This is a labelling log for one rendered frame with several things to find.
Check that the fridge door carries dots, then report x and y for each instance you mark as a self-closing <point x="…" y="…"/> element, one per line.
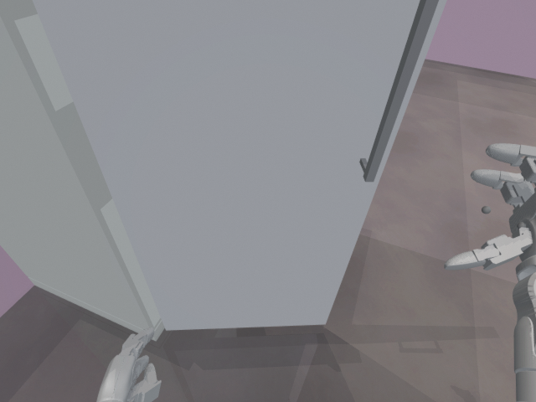
<point x="229" y="133"/>

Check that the robot left hand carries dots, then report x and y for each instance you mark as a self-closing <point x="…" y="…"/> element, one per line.
<point x="124" y="369"/>

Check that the handle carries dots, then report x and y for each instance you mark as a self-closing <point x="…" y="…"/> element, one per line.
<point x="418" y="32"/>

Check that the robot right hand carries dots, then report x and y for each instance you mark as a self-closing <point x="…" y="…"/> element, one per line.
<point x="517" y="191"/>

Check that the right robot forearm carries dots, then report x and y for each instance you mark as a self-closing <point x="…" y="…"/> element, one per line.
<point x="524" y="298"/>

